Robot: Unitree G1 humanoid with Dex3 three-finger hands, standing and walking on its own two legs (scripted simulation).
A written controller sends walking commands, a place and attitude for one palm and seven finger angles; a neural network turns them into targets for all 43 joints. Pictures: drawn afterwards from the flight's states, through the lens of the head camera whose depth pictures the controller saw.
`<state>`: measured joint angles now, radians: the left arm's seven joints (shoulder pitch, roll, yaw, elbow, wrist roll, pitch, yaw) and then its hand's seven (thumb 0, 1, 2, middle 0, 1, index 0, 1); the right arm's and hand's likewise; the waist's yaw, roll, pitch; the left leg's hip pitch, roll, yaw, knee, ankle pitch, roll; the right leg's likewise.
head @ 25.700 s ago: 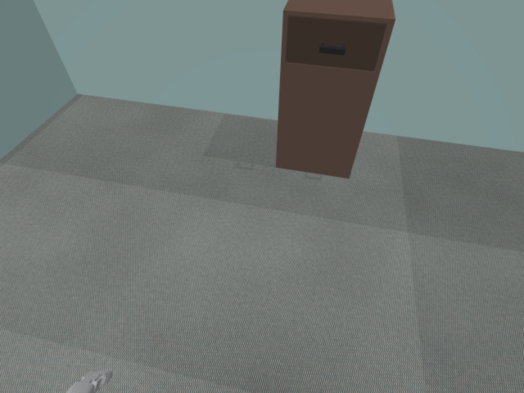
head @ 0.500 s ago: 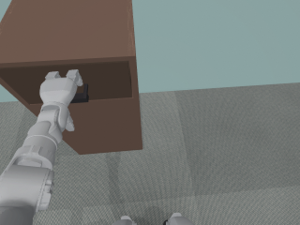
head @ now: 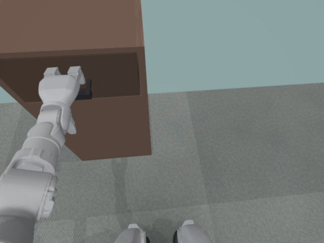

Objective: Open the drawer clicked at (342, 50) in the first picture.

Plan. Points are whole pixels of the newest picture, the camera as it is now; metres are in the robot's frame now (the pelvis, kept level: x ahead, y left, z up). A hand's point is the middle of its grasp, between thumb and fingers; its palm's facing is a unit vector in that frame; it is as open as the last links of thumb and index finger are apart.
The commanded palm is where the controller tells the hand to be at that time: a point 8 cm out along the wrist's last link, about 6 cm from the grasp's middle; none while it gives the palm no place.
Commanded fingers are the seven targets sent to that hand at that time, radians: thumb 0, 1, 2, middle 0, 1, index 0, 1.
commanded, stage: lower the fingers behind the handle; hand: left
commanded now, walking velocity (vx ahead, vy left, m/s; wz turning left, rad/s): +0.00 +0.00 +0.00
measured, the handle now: (73, 89) +0.53 +0.24 +0.00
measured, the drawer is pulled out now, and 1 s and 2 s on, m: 0.00 0.00 0.00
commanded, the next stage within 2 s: lift the fingers back up to retry in 0.60 s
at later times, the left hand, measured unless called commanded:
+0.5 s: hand (69, 101) +0.48 +0.24 +0.01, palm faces -0.06 +0.03 -1.00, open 13.8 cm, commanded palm +0.47 +0.23 +0.02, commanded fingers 0.00 -0.50 0.30 -0.30 -1.20 -0.30 -1.20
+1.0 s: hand (67, 101) +0.48 +0.24 +0.01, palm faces -0.09 -0.03 -1.00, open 13.8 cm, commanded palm +0.46 +0.24 +0.07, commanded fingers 0.00 -0.50 0.30 -0.30 -1.20 -0.30 -1.20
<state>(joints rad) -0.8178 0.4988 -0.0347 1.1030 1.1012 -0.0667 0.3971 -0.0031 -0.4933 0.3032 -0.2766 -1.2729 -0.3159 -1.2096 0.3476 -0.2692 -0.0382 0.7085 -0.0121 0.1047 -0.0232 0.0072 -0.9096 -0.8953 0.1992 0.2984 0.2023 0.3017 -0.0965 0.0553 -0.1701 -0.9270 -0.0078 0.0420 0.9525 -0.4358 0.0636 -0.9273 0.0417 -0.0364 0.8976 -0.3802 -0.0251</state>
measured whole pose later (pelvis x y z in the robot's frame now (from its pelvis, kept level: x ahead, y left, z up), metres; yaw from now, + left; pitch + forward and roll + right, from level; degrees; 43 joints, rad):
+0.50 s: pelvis -0.02 +0.00 -0.02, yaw +0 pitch +25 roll -2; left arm -0.91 0.55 -0.06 1.13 1.08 -0.03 0.34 0.00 -0.49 0.30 -0.25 -1.34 -0.32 -1.22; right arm 0.36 -0.27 -0.01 0.68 0.00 0.07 -0.04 0.01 -0.91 -0.90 0.20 0.30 0.20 0.30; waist -0.12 0.06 -0.17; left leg -1.04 -0.01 0.04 1.04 -0.44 0.06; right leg -1.04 0.04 -0.05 0.99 -0.39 -0.03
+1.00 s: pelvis -0.01 +0.00 +0.00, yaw +0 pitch +23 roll -2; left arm -0.81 0.55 0.00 1.05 1.06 -0.09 0.29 0.00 -0.49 0.30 -0.26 -1.24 -0.32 -1.21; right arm 0.36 -0.27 -0.02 0.68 0.01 0.08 -0.05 0.01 -0.91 -0.90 0.20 0.30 0.20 0.30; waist -0.11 0.06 -0.15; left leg -0.94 0.00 0.04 0.95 -0.42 0.06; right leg -0.94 0.05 -0.04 0.89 -0.36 -0.03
